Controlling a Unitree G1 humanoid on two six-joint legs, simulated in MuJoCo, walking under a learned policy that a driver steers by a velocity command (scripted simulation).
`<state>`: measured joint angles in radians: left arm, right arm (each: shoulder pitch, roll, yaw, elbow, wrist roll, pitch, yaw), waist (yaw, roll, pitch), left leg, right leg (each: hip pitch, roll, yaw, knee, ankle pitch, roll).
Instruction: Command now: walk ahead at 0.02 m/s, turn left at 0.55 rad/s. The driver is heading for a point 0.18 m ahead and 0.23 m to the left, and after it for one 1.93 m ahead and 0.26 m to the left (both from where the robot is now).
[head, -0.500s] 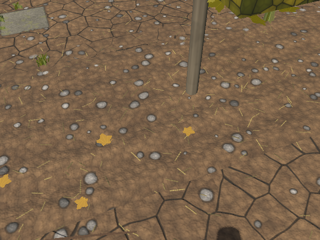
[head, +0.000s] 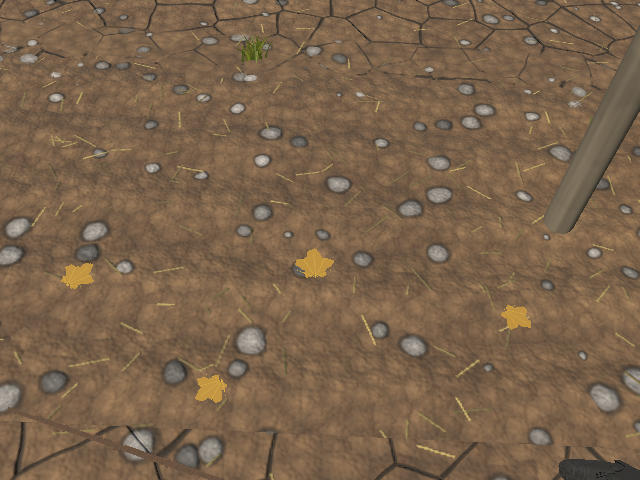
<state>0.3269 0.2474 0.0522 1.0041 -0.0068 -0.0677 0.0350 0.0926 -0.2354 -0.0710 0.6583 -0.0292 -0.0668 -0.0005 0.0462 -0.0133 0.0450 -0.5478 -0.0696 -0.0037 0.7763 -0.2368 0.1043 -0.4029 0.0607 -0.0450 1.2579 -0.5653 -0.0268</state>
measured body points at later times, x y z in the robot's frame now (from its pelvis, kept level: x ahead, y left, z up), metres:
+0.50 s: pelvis +0.06 -0.10 +0.04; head +0.09 -0.12 +0.48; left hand +0.11 +0.20 -0.06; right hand +0.27 -0.35 -0.07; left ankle +0.03 +0.05 -0.59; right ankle +0.10 -0.20 -0.70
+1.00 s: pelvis +0.14 +0.01 +0.04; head +0.15 +0.04 +0.48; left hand +0.05 +0.30 -0.08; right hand +0.40 -0.13 -0.05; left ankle +0.06 +0.06 -0.70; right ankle +0.19 -0.14 -0.61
